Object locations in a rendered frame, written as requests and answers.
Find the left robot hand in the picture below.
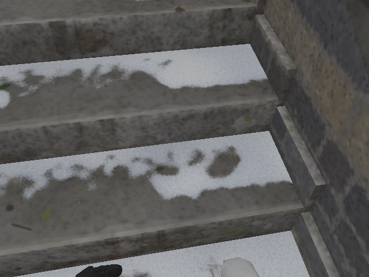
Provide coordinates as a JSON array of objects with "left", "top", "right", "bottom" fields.
[{"left": 76, "top": 264, "right": 122, "bottom": 277}]

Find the robot right thigh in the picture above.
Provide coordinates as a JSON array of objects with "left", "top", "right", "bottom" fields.
[{"left": 212, "top": 257, "right": 260, "bottom": 277}]

